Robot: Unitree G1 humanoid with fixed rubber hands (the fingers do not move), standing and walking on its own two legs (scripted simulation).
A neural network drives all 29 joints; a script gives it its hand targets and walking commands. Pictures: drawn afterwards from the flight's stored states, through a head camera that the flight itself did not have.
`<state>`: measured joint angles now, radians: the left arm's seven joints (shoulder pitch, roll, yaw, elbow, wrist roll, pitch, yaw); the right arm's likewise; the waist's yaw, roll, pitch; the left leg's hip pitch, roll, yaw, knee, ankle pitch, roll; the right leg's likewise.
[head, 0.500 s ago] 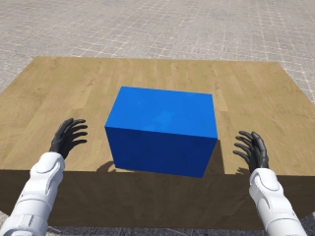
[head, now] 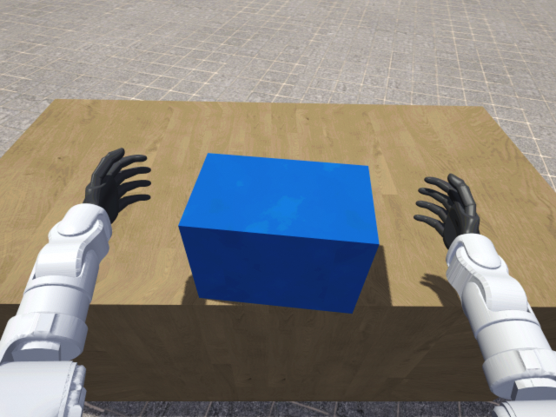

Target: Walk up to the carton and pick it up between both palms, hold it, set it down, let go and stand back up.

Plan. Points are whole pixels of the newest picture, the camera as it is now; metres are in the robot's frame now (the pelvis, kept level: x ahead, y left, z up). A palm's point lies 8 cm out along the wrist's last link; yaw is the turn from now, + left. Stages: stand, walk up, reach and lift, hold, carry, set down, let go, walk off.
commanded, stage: reach and lift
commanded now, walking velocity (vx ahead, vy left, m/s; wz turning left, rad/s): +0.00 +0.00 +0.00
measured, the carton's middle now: (280, 234) +0.45 +0.02 -0.01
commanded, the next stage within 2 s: none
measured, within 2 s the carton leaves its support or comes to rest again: neither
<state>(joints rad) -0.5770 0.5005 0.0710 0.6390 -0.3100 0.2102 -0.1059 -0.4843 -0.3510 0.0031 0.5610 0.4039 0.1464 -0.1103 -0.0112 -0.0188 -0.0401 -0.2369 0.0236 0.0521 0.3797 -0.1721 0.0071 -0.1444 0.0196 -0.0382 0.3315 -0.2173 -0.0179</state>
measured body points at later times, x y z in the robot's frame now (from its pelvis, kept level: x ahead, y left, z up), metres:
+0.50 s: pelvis +0.00 +0.00 +0.00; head +0.01 +0.02 +0.45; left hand +0.44 +0.27 +0.19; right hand +0.42 -0.24 +0.18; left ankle +0.01 +0.11 -0.75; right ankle -0.03 -0.11 -0.75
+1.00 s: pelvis +0.00 +0.00 +0.00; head +0.03 +0.02 +0.45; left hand +0.48 +0.26 +0.21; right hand +0.46 -0.24 +0.20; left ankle +0.01 +0.11 -0.75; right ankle -0.03 -0.11 -0.75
